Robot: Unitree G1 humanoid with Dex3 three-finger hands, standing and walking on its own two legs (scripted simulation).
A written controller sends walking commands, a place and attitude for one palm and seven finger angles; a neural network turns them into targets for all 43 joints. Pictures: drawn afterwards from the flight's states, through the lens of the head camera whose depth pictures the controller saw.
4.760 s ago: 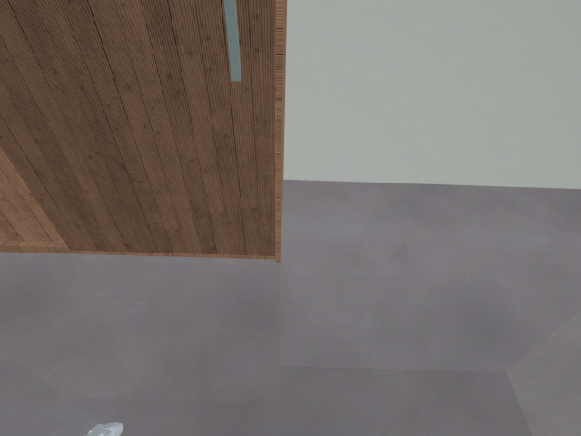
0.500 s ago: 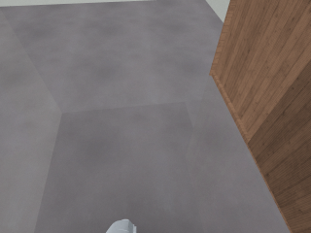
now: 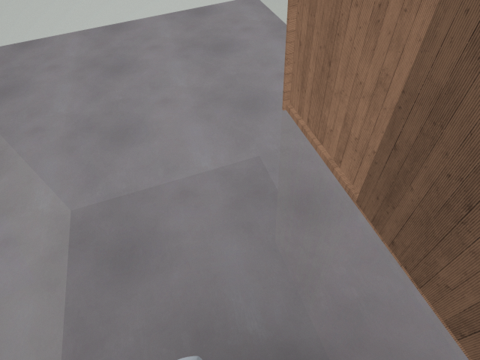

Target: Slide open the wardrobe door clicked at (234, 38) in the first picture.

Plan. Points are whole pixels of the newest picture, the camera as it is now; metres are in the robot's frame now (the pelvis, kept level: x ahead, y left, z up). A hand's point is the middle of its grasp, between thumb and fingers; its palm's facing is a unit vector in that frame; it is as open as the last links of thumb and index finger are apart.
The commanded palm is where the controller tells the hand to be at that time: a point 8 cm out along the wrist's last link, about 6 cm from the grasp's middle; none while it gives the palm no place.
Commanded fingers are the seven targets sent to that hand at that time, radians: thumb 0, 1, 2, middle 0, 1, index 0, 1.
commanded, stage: turn to face it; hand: right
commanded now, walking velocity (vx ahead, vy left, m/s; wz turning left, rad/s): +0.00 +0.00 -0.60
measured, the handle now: out of the picture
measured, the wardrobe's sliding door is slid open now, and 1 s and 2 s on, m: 0.00 0.00 0.00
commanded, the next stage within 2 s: take the last steps up to it in 1.76 s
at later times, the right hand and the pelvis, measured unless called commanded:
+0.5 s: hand out of the picture +0.03 -0.20 -0.13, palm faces +0.29 +0.92 -0.25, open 7.4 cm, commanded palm none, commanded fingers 0.00 -0.90 -0.90 0.20 0.30 0.20 0.30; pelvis -0.02 +0.03 +0.02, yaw -16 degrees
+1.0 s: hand out of the picture -0.13 -0.15 -0.16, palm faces +0.61 +0.76 -0.24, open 7.4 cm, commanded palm none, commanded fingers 0.00 -0.90 -0.90 0.20 0.30 0.20 0.30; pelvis -0.04 +0.03 +0.01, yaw -37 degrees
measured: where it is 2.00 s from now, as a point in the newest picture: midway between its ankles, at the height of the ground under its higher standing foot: outside the picture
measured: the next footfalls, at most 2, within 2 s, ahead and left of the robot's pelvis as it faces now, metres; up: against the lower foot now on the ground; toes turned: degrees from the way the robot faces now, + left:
left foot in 0.56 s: +0.03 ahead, +0.16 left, +0.00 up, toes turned -18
right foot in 0.98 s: -0.09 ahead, -0.08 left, +0.00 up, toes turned -42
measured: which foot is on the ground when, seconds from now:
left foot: up 0.00-0.54, down 0.56-1.00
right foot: down 0.00-0.56, up 0.58-0.96, down 0.98-1.00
